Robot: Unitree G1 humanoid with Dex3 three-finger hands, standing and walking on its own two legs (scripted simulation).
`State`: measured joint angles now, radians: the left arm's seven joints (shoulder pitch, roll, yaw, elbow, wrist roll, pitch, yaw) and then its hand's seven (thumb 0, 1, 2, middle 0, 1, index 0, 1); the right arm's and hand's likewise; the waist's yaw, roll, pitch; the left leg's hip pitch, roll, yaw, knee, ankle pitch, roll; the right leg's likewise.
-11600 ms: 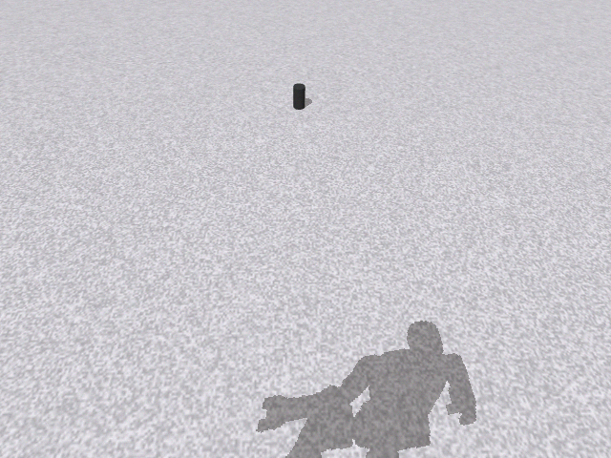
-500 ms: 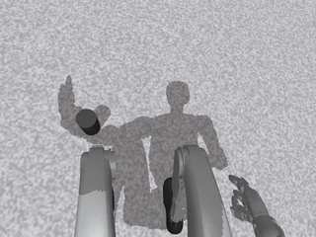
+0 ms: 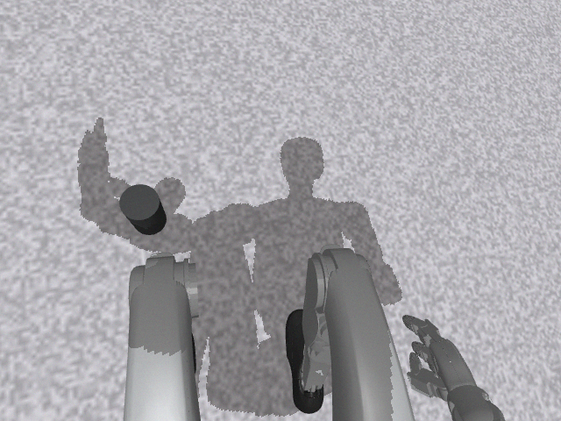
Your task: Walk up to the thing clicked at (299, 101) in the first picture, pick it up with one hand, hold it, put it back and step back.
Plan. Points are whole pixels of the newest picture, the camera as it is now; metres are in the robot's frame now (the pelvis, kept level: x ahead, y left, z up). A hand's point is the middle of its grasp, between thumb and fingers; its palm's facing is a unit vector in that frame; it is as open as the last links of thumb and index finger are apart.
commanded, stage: go down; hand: left
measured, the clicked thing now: (145, 211) +0.45 +0.21 -0.31
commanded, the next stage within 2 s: approach in 0.12 s
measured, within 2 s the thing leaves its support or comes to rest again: neither
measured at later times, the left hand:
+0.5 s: hand out of the picture +0.39 +0.39 -0.05, palm faces +0.13 -0.99 -0.02, open 17.7 cm
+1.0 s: hand (95, 225) +0.40 +0.28 -0.25, palm faces +0.05 -1.00 +0.06, open 17.4 cm
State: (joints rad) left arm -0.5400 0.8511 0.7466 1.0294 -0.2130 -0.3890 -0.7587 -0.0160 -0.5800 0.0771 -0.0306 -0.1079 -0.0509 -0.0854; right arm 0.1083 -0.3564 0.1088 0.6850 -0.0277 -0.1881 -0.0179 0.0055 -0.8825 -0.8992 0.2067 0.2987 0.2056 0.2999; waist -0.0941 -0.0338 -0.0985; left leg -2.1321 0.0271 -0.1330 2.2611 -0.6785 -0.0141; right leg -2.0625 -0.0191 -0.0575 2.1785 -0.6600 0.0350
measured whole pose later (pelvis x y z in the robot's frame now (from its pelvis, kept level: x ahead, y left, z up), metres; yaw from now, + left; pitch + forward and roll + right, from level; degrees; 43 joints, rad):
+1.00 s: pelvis -0.01 +0.01 -0.09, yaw -7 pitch +16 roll -14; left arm -0.55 0.82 0.66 1.40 -0.24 -0.94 -0.56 -0.02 -0.56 0.05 -0.05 -0.12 -0.07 -0.09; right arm -0.13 -0.39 0.40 0.62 -0.25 -0.10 0.08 0.00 -0.90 -0.90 0.21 0.30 0.21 0.30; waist -0.22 -0.23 0.21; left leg -2.23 0.02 -0.31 2.63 -0.71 -0.02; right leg -2.11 0.04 -0.17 2.42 -0.63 0.07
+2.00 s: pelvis -0.02 +0.03 -0.10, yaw -11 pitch +9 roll -20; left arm -0.60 0.83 0.42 1.50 -0.07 -1.19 0.02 -0.01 -0.32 0.26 -0.18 -0.22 -0.17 -0.22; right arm -0.19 -0.37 0.56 0.56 -0.39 -0.01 0.16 0.00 -0.89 -0.90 0.21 0.30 0.21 0.30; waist -0.26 -0.30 0.33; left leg -2.19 0.01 -0.42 2.69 -0.72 -0.01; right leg -2.02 0.08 -0.25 2.38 -0.59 0.09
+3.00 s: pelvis -0.01 +0.02 -0.08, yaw -10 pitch +14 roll -19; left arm -0.53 0.72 0.36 1.16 -0.04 -0.97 0.05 -0.01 -0.35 1.10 -0.68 -1.08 -0.69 -1.09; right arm -0.13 -0.33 0.44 0.58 -0.34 0.02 0.17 0.00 -0.89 -0.91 0.21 0.30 0.21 0.30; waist -0.21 -0.26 0.25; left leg -2.20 0.01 -0.39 2.63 -0.72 -0.02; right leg -2.03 0.06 -0.24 2.36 -0.62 0.07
